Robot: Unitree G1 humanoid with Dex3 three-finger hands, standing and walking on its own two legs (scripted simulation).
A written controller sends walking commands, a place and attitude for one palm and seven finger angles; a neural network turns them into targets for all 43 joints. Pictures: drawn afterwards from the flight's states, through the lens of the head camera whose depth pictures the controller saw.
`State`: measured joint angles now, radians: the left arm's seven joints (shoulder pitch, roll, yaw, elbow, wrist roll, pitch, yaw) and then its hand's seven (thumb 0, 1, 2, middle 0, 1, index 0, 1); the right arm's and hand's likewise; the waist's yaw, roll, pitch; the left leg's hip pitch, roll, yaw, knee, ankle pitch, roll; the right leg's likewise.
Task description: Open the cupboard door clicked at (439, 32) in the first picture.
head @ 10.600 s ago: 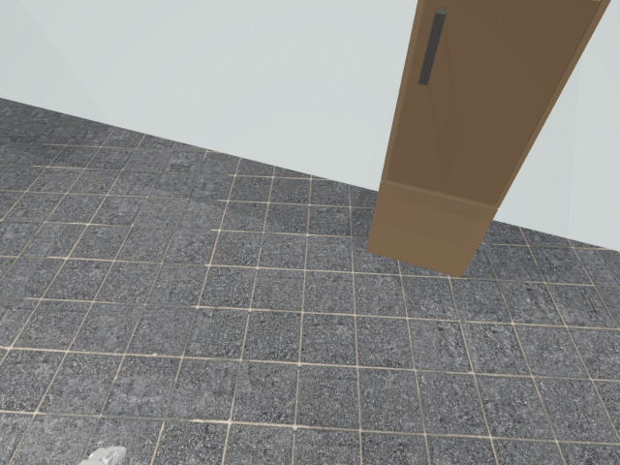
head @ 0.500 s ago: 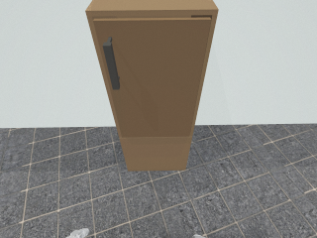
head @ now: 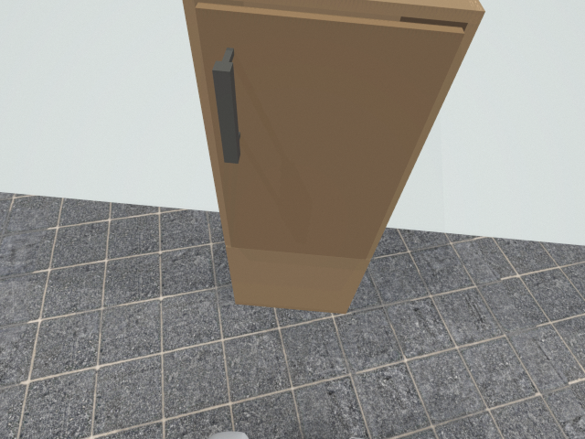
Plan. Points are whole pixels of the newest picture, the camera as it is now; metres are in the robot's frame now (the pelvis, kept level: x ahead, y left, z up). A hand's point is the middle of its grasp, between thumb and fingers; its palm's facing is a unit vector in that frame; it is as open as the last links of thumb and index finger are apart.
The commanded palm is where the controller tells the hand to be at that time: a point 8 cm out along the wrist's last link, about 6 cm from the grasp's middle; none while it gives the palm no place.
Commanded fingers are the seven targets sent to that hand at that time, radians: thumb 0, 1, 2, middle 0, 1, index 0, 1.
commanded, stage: come to a stop and stand still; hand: left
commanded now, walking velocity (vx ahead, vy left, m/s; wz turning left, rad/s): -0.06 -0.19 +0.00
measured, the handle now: (230, 109) +0.55 +0.16 +0.12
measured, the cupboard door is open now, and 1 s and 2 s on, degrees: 0 0 0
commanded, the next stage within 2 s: look again from close up in 0.96 s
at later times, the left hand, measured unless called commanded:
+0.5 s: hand out of the picture -0.01 +0.14 -0.15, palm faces +0.01 -0.97 -0.23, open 7.3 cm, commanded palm none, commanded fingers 0.00 0.90 0.90 -0.20 -0.30 -0.20 -0.30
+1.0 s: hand out of the picture -0.09 +0.08 -0.16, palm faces +0.05 -0.99 -0.14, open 7.3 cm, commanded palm none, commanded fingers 0.00 0.90 0.90 -0.20 -0.30 -0.20 -0.30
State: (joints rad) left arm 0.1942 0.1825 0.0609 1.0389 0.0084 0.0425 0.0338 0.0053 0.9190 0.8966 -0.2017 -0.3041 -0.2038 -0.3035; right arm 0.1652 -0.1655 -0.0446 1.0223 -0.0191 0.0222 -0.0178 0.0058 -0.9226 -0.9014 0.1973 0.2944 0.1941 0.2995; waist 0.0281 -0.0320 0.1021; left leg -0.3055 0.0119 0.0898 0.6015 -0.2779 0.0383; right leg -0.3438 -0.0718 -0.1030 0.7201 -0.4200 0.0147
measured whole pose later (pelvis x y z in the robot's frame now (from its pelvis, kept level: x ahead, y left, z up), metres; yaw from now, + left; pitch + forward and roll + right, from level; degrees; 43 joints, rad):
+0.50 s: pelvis -0.06 -0.05 +0.01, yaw -1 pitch -2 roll +1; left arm 0.23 0.16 0.03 1.07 0.01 0.02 0.02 0.01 0.91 0.90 -0.20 -0.30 -0.20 -0.30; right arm 0.27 -0.19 -0.05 1.09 -0.02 0.04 -0.01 0.00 -0.91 -0.90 0.20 0.29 0.20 0.30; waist -0.03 0.03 0.01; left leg -0.30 0.05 0.07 0.48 -0.23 -0.02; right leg -0.13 -0.04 -0.05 0.47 -0.30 0.00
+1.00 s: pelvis -0.07 -0.07 +0.01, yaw -1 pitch -2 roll +0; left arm 0.30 0.09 0.01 1.16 0.00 0.00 0.03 0.01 0.91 0.90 -0.20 -0.30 -0.20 -0.30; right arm 0.29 -0.10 -0.01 1.16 -0.01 0.01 -0.03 0.00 -0.91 -0.90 0.20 0.29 0.20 0.30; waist 0.00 0.00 0.04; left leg -0.19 0.07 0.02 0.43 -0.20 -0.05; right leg -0.14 0.01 -0.07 0.44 -0.26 -0.03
